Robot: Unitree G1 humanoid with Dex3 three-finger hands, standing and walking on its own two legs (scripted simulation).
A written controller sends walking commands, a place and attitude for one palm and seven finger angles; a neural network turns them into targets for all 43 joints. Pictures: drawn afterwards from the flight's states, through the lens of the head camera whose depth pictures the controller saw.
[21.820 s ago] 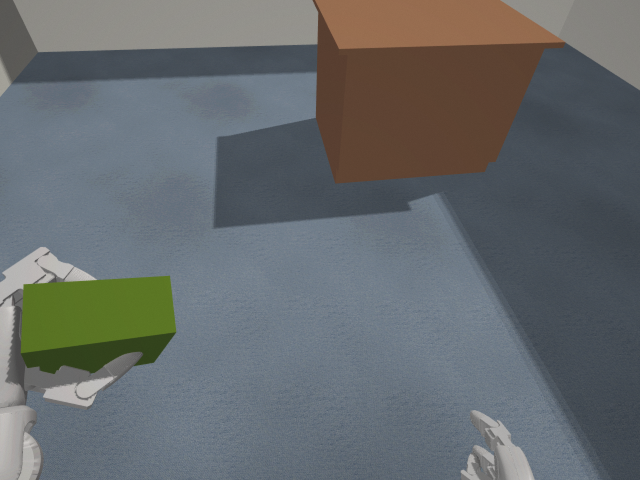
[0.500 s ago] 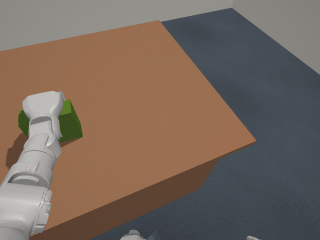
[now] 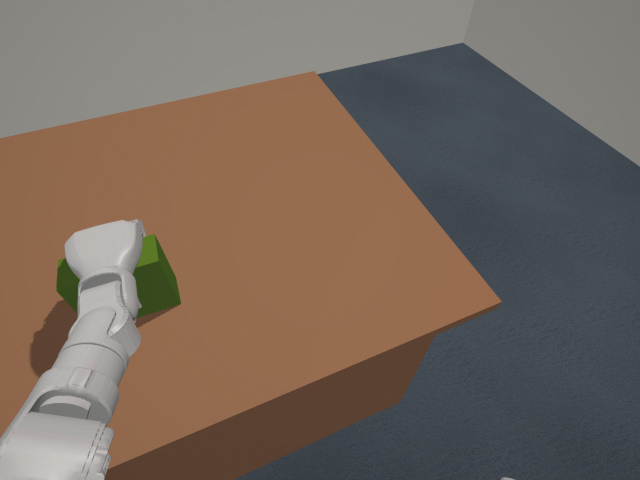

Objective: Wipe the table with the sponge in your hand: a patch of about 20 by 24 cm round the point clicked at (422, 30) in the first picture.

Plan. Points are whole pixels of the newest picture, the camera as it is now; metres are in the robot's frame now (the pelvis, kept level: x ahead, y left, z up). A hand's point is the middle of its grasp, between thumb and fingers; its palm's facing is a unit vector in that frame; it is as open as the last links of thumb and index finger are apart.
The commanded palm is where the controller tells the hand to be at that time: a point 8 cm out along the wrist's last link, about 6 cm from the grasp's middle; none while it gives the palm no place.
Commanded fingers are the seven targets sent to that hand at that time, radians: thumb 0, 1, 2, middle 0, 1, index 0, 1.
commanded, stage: wipe back along the middle lane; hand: left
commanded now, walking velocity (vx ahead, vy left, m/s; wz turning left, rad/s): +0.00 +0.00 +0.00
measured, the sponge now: (128, 290) +0.37 +0.30 -0.01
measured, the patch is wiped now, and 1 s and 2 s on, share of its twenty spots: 0.70 0.85 0.90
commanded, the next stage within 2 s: slide across to the third lane in 1.34 s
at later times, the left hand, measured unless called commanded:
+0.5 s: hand (123, 300) +0.34 +0.28 +0.02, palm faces -0.05 -0.01 -1.00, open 9.3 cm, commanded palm +0.29 +0.25 +0.05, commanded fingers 0.00 0.10 1.30 -1.20 -1.60 -1.20 -1.60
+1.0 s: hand (129, 339) +0.28 +0.25 +0.02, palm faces -0.02 -0.03 -1.00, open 9.3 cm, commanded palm +0.24 +0.23 +0.05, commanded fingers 0.00 0.10 1.30 -1.20 -1.60 -1.20 -1.60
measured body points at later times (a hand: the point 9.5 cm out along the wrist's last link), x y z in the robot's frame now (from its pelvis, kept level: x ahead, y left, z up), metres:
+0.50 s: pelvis +0.00 +0.00 +0.00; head +0.02 -0.01 +0.45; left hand +0.34 +0.28 +0.08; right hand +0.16 -0.23 -0.12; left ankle +0.03 +0.12 -0.72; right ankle -0.05 -0.14 -0.72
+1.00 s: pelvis +0.00 +0.00 +0.00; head -0.01 -0.03 +0.45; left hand +0.28 +0.25 +0.08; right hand +0.20 -0.23 -0.10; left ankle +0.03 +0.12 -0.72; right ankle -0.05 -0.14 -0.72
